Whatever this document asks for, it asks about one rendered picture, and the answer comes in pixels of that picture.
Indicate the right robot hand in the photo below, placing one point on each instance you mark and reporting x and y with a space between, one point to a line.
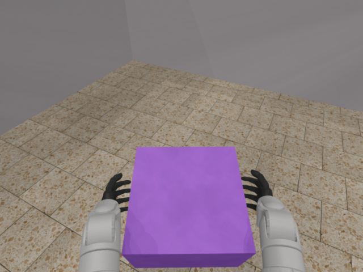
262 190

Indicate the robot right forearm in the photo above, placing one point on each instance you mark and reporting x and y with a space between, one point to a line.
279 237

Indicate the robot left forearm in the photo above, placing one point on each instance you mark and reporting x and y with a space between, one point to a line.
101 239

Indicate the carton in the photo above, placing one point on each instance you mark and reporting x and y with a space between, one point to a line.
187 209

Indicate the left robot hand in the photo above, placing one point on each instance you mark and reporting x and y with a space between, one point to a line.
111 193

